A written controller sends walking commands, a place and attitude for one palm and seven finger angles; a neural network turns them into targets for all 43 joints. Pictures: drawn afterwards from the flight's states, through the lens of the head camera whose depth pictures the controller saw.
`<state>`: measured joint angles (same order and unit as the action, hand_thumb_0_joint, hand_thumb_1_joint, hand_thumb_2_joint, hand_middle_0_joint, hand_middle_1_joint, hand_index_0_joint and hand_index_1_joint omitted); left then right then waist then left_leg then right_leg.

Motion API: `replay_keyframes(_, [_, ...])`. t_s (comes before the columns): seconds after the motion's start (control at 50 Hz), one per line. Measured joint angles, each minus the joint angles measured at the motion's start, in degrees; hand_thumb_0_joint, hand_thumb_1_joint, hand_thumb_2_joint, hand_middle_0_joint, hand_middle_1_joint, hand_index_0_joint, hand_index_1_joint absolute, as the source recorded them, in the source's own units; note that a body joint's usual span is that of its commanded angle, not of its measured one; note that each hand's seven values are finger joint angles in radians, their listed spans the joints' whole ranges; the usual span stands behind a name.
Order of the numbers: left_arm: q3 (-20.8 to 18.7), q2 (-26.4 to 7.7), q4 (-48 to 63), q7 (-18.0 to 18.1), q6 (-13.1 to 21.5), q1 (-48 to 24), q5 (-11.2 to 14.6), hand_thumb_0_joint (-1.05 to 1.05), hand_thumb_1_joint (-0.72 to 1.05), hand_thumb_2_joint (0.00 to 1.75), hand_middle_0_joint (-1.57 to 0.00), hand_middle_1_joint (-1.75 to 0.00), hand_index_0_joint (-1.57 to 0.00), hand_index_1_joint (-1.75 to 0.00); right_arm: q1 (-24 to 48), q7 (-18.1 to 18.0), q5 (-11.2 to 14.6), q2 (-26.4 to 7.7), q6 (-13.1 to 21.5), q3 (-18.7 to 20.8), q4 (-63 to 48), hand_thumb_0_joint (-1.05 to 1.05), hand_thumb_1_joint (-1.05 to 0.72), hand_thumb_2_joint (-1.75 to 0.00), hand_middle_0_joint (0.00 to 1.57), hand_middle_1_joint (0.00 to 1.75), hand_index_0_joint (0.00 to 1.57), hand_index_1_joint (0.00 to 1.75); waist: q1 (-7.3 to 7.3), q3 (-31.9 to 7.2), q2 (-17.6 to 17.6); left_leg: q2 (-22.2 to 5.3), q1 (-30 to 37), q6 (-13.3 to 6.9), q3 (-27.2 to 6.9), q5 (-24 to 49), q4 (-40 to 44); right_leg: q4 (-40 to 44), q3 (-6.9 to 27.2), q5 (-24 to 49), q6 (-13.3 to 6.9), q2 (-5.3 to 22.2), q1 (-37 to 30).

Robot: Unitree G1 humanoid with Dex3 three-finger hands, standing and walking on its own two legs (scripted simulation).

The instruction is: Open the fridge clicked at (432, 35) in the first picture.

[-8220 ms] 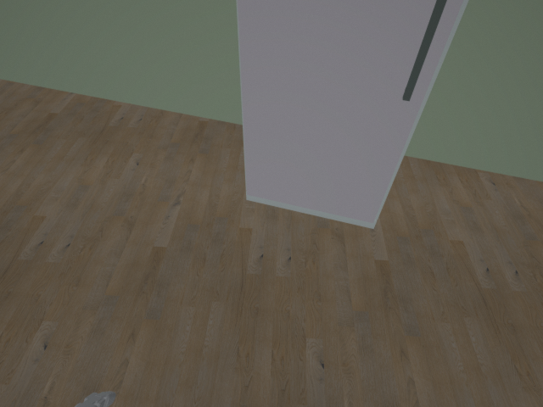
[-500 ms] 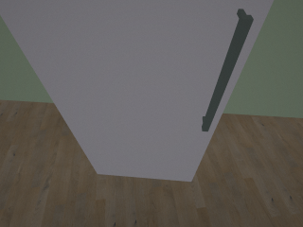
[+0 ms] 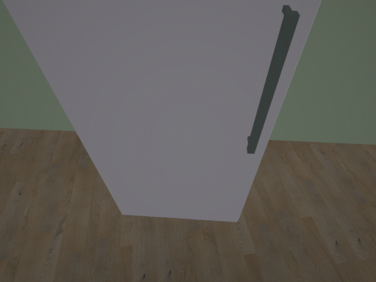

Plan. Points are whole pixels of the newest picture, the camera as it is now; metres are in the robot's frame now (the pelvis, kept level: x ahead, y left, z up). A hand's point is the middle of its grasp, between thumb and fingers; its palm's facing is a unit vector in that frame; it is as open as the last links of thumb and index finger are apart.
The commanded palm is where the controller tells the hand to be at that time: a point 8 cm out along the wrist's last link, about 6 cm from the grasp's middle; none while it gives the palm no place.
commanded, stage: come to a stop and stand still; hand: right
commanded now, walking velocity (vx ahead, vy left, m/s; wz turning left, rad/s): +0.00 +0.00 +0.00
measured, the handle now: (264, 95) +0.50 -0.16 +0.14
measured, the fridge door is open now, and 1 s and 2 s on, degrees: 0 0 0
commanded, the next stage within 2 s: look again from close up in 0.68 s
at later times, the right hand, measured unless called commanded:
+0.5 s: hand out of the picture -0.06 -0.13 -0.18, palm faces +0.05 +0.99 -0.12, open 7.4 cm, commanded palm none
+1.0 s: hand out of the picture +0.00 -0.19 -0.17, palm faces +0.03 +0.97 -0.23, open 7.4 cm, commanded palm none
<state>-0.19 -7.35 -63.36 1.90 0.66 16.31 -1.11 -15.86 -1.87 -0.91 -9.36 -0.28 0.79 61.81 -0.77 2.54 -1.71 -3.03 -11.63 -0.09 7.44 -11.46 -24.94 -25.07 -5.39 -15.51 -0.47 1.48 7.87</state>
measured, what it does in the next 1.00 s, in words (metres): stands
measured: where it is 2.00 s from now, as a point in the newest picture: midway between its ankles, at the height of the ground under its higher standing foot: outside the picture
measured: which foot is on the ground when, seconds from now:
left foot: down 0.00-1.00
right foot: down 0.00-1.00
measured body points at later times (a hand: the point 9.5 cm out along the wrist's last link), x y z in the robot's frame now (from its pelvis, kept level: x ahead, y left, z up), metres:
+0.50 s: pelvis -0.02 +0.01 +0.00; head -0.01 +0.00 +0.45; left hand -0.06 +0.20 -0.16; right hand -0.06 -0.18 -0.17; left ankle +0.02 +0.12 -0.74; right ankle -0.02 -0.11 -0.74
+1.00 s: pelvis -0.03 -0.01 -0.01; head -0.05 +0.00 +0.44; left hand -0.02 +0.21 -0.17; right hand -0.01 -0.24 -0.15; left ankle +0.02 +0.12 -0.74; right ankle -0.02 -0.11 -0.74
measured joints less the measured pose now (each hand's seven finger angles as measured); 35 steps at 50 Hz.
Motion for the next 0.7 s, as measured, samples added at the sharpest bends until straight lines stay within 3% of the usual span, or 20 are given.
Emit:
replay_keyframes(0.42, [0.83,3.84,-1.86,-0.47,-0.21,3.69,0.05,0.00,0.91,0.90,-0.20,-0.30,-0.19,-0.30,-4.95,-0.15,-0.04,4.01,0.81,-1.00,3.12,0.00,-0.90,-0.90,0.20,0.30,0.20,0.30,0.15,-0.20,0.52,0.59,-1.86,-1.02,-0.07,2.10,0.81,0.78,-0.14,2.24,0.63,0.52,1.76])
replay_keyframes(0.7, [0.59,2.94,-0.96,-0.71,-0.52,4.46,-0.03,0.00,0.91,0.90,-0.20,-0.30,-0.19,-0.30,-2.83,-0.81,-0.26,3.74,1.54,-1.21,1.88,0.00,-0.91,-0.90,0.20,0.30,0.20,0.30,0.53,-0.27,1.07,1.30,-3.86,-1.23,-0.11,1.82,-0.93,-3.32,-0.12,0.65,0.85,1.55,4.73])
